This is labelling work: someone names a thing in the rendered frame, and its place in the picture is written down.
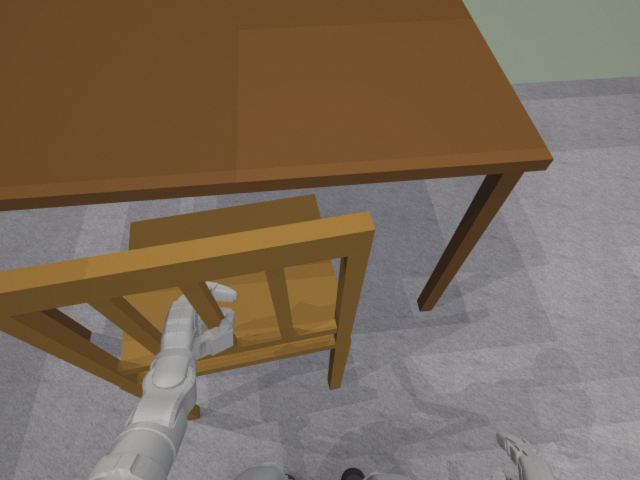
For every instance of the chair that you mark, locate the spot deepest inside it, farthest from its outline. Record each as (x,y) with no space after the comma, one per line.
(275,254)

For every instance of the right robot hand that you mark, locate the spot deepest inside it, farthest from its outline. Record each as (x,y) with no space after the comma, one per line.
(523,454)

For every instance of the left robot hand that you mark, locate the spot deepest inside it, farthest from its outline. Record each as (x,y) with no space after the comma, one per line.
(183,324)

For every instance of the left robot forearm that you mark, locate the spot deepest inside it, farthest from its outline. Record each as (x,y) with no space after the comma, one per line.
(147,445)

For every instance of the table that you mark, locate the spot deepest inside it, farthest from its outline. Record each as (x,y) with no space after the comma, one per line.
(108,101)

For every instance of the left robot shin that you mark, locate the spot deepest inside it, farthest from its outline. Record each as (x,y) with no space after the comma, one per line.
(271,464)

